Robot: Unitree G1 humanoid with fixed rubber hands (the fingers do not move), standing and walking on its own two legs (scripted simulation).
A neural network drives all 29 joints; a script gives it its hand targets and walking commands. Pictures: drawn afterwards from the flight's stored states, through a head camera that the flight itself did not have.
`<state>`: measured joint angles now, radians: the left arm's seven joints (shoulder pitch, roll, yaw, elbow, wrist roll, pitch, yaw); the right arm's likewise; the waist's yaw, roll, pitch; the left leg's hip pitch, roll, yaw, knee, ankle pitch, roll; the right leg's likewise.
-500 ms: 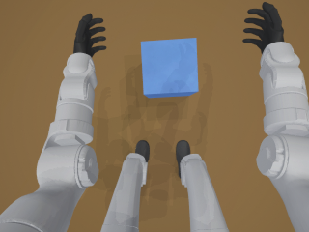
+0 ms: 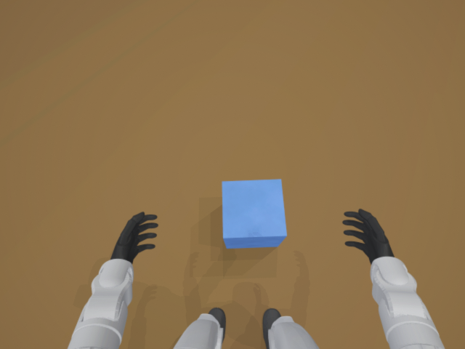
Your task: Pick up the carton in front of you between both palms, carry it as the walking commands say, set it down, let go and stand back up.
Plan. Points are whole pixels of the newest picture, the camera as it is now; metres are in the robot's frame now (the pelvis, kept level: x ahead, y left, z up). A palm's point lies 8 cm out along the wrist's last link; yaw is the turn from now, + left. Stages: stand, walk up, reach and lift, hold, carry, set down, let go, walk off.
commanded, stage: let go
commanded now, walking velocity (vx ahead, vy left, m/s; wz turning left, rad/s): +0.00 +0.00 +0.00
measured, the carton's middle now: (251, 216) +0.47 -0.02 -0.63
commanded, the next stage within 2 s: stand in 0.70 s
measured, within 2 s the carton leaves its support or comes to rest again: neither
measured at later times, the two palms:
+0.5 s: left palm (99, 302) +0.18 +0.23 -0.04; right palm (404, 314) +0.18 -0.23 -0.04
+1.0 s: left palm (68, 310) +0.17 +0.29 -0.06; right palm (436, 321) +0.17 -0.28 -0.06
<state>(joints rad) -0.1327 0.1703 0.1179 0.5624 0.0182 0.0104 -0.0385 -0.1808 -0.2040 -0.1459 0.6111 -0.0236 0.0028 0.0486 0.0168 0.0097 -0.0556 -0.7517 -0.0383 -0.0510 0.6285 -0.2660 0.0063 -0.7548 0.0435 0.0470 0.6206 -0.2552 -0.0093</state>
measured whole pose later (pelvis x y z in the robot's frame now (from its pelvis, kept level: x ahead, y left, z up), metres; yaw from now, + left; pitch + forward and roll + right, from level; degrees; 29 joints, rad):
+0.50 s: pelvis +0.02 +0.00 +0.02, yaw +0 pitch -5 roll +0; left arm 0.21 0.21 0.04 0.42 0.01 0.13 -0.07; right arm 0.22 -0.21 -0.04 0.43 -0.01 0.13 0.08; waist 0.00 0.00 0.10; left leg -0.09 -0.03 -0.05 0.45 -0.28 0.02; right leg -0.09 0.04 0.05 0.44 -0.27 -0.01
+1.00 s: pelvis +0.03 +0.00 +0.02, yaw +1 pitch +0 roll -1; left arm 0.18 0.33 0.05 0.69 0.04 0.03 0.01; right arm 0.21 -0.33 -0.05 0.66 -0.04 0.02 -0.01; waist 0.00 0.00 0.01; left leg -0.20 -0.03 -0.06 0.52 -0.32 0.02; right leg -0.19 0.04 0.03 0.49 -0.31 -0.01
